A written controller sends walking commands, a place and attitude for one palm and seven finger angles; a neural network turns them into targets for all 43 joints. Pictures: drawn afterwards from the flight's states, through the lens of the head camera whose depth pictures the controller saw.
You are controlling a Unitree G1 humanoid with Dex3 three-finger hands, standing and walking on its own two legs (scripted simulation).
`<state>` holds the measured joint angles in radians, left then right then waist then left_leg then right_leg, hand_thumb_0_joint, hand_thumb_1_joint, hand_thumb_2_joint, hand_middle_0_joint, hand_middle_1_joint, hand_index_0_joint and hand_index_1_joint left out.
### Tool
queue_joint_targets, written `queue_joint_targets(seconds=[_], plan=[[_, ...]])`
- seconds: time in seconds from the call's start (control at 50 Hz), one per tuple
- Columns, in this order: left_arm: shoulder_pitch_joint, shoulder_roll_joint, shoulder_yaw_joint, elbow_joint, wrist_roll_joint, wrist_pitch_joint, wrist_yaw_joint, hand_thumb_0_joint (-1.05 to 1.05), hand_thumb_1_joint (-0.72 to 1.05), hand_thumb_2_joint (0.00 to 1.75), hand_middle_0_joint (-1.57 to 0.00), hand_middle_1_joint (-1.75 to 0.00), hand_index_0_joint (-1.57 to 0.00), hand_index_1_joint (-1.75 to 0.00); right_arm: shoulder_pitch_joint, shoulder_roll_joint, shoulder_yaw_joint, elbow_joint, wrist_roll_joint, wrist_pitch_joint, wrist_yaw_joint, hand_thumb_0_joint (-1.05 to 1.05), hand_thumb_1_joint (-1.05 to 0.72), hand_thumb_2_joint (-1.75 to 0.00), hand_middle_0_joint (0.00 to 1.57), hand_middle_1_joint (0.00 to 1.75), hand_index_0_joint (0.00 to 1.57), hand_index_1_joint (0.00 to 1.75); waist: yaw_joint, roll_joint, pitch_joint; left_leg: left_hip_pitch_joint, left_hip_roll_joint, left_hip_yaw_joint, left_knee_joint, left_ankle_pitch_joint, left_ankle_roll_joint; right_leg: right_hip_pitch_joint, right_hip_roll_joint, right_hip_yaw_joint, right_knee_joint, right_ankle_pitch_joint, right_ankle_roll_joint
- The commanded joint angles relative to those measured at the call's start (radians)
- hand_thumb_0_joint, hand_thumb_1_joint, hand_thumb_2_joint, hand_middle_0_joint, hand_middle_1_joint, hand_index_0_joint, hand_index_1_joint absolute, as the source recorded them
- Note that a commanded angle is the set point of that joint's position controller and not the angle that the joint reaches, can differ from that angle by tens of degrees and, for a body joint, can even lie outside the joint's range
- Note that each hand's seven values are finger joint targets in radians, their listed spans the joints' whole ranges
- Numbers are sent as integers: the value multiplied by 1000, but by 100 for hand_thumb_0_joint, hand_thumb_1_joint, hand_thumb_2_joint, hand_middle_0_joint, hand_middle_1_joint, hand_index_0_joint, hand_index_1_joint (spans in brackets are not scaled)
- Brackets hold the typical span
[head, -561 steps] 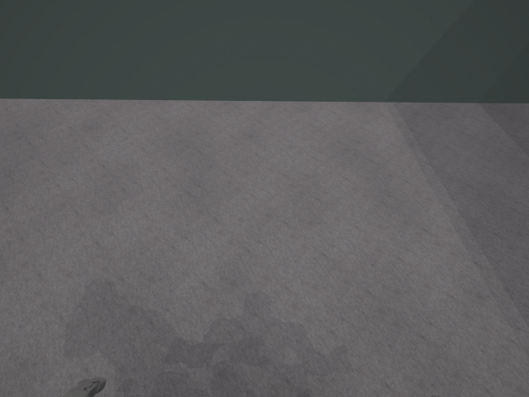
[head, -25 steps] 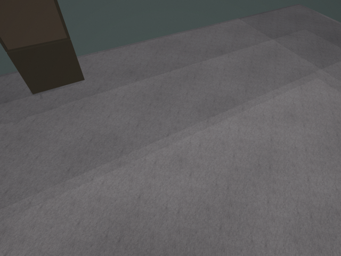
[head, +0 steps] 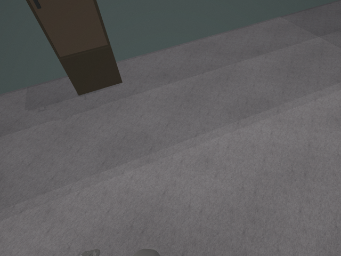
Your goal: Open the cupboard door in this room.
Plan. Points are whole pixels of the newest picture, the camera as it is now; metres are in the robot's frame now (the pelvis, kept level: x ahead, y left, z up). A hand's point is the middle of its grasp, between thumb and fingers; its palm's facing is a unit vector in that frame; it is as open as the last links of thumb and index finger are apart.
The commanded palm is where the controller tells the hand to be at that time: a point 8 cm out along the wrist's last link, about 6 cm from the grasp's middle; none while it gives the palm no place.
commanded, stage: stand and wait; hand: left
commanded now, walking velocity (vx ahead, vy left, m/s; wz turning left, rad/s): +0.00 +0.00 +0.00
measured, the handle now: out of the picture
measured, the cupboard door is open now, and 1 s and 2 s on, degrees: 0 0 0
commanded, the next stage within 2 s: turn or walk to find it in 0.40 s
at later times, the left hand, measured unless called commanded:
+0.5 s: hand out of the picture -0.04 +0.20 -0.18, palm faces +0.11 -0.98 -0.17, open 7.4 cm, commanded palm none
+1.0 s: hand out of the picture -0.03 +0.25 -0.19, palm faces +0.25 -0.95 -0.21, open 7.4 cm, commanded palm none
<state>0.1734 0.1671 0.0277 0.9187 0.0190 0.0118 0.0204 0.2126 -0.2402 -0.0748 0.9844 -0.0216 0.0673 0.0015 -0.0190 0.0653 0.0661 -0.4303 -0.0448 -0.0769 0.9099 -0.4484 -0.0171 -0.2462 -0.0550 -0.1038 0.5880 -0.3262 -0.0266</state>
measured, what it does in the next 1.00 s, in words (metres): steps on the spot: left foot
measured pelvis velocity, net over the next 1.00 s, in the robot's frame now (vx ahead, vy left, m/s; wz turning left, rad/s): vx -0.06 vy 0.05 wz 0.22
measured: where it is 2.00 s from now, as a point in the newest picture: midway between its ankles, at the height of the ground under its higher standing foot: outside the picture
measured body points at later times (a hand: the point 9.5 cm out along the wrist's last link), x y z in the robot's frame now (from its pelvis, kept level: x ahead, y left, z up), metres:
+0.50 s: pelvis -0.02 +0.03 +0.01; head -0.02 +0.04 +0.45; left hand -0.05 +0.25 -0.16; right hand +0.06 -0.20 -0.14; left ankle -0.05 +0.14 -0.73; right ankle +0.00 -0.10 -0.73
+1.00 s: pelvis -0.06 +0.05 -0.01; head -0.04 +0.08 +0.44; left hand -0.05 +0.30 -0.17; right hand +0.03 -0.19 -0.15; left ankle -0.07 +0.14 -0.73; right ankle -0.02 -0.09 -0.71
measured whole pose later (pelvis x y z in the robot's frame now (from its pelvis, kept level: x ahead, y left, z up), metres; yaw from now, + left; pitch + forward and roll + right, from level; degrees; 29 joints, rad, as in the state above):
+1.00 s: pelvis -0.06 +0.05 -0.01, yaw +12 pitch -1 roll -1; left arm 0.18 0.22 0.06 1.00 0.02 0.06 0.02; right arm 0.24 -0.19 -0.05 1.01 -0.03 0.03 0.00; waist -0.01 -0.04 0.07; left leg -0.31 0.01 0.08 0.69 -0.34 0.04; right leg -0.39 -0.16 -0.16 0.87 -0.46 0.06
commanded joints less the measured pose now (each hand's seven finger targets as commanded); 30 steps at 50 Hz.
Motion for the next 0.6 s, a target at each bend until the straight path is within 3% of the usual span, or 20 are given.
queue_joint_targets(seconds=[0.0, 0.06, 0.2, 0.24, 0.26, 0.28, 0.3, 0.32, 0.34, 0.36, 0.4, 0.44, 0.5, 0.58], plan=[[-18, 169, 42, -55, -1, -24, 13, 0, 90, 90, -20, -30, -20, -30, 30, -60, -21, -41, -1, -13, 5, 0, -90, -90, 20, 30, 20, 30, -6, -211, -9, -89, 50, -7, 280, 78, -16, 0, -236, 182, -308, 202, -71], [31, 152, 35, -24, 0, -31, 12, 0, 90, 90, -20, -30, -20, -30, 39, -47, -15, -18, 3, -14, 4, 0, -90, -90, 20, 30, 20, 30, 10, -239, -24, -63, 60, 21, 220, 119, -32, 40, -211, 127, -302, 268, -63], [158, 188, 39, 66, 11, -29, 13, 0, 90, 90, -20, -30, -20, -30, -40, -4, 21, -8, 12, -40, -11, 0, -90, -90, 20, 30, 20, 30, 75, -241, -63, 75, 78, 108, -219, -6, -33, 157, -242, 174, -232, 526, -131], [137, 189, 36, 84, 3, -28, 14, 0, 90, 90, -20, -30, -20, -30, 13, 2, 29, 22, 14, -51, -17, 0, -90, -90, 20, 30, 20, 30, 47, -229, -98, 182, 73, 125, -383, 104, -28, 148, -215, 149, -190, 536, -104], [111, 181, 35, 91, -4, -26, 15, 0, 90, 90, -20, -30, -20, -30, 60, -2, 31, 44, 16, -59, -18, 0, -90, -90, 20, 30, 20, 30, 22, -202, -113, 268, 77, 123, -505, 227, -24, 122, -195, 126, -148, 490, -69], [113, 150, 28, 94, -13, -21, 15, 0, 90, 90, -20, -30, -20, -30, 77, -20, 31, 60, 15, -71, -20, 0, -90, -90, 20, 30, 20, 30, 20, -129, -124, 359, 110, 86, -569, 345, -8, 61, -146, 98, -101, 411, -27], [140, 110, 17, 95, -19, -17, 12, 0, 90, 90, -20, -30, -20, -30, 72, -66, 25, 62, 10, -84, -25, 0, -90, -90, 20, 30, 20, 30, 29, 12, -153, 418, 215, -16, -554, 519, 32, -4, -88, 59, -67, 296, 16], [142, 84, 7, 102, -18, -12, 11, 0, 90, 90, -20, -30, -20, -30, 40, -97, 23, 55, 8, -81, -31, 0, -90, -90, 20, 30, 20, 30, 43, 78, -118, 375, 294, -66, -553, 592, 82, -15, -56, 24, -72, 137, 44], [132, 75, 2, 114, -14, -10, 10, 0, 90, 90, -20, -30, -20, -30, 15, -96, 26, 57, 6, -77, -37, 0, -90, -90, 20, 30, 20, 30, 46, 59, -87, 322, 295, -35, -555, 567, 91, 15, -48, 22, -100, 90, 51], [117, 72, -2, 135, -12, -3, 9, 0, 90, 90, -20, -30, -20, -30, -6, -78, 30, 70, 6, -79, -42, 0, -90, -90, 20, 30, 20, 30, 43, 138, -56, 296, 267, -25, -574, 578, 82, 29, -52, 19, -97, 107, 57], [121, 88, -4, 160, -10, -1, 7, 0, 90, 90, -20, -30, -20, -30, -11, -56, 40, 74, 9, -75, -44, 0, -90, -90, 20, 30, 20, 30, 45, 115, -2, 247, 235, 2, -577, 545, 66, 60, -54, 20, -124, 132, 56], [146, 95, -1, 184, -8, -2, 7, 0, 90, 90, -20, -30, -20, -30, -14, -46, 38, 74, 11, -71, -43, 0, -90, -90, 20, 30, 20, 30, 48, 52, 16, 216, 211, 12, -567, 468, 54, 78, -69, 22, -144, 197, 53], [141, 106, 6, 185, -5, 1, 7, 0, 90, 90, -20, -30, -20, -30, -11, -54, 36, 63, 11, -63, -38, 0, -90, -90, 20, 30, 20, 30, 43, -15, 49, 159, 194, -2, -566, 343, 50, 68, -83, 17, -146, 179, 56], [129, 113, 19, 160, -2, 5, 6, 0, 90, 90, -20, -30, -20, -30, -16, -74, 25, 37, 8, -57, -30, 0, -90, -90, 20, 30, 20, 30, 41, -5, 39, 118, 197, -45, -574, 274, 66, 44, -81, -1, -107, 117, 61]])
